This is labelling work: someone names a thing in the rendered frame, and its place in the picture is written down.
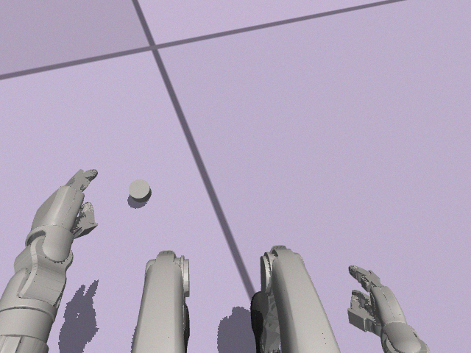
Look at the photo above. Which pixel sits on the left robot hand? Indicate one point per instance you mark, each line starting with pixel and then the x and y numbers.
pixel 62 207

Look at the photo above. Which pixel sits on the tin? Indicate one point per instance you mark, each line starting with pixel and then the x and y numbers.
pixel 140 190

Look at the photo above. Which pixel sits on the right robot hand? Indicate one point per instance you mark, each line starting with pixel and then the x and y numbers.
pixel 371 313

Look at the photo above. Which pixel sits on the left robot arm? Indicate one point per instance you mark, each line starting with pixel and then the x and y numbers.
pixel 29 303

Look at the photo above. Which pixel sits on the right robot foot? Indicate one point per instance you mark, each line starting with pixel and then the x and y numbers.
pixel 257 321

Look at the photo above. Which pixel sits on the right robot arm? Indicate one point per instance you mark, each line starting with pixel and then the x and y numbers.
pixel 398 337

